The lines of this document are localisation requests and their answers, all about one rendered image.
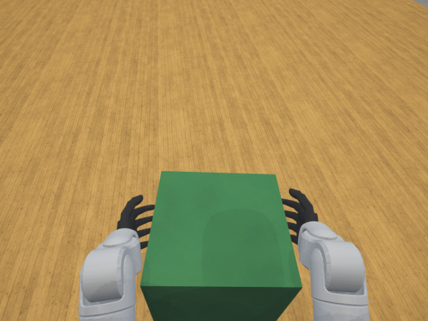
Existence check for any robot left hand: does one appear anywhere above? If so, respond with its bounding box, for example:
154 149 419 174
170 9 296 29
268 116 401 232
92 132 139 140
116 195 155 249

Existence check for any carton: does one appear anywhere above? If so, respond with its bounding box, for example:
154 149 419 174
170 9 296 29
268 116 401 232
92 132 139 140
140 171 302 321

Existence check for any robot right hand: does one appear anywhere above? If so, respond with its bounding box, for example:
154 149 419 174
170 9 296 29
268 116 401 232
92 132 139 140
282 189 318 244

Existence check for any robot right forearm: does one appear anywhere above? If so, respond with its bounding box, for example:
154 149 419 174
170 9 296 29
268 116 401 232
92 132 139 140
298 221 370 321

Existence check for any robot left forearm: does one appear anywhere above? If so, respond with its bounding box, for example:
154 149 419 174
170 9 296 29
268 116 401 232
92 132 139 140
78 228 142 321

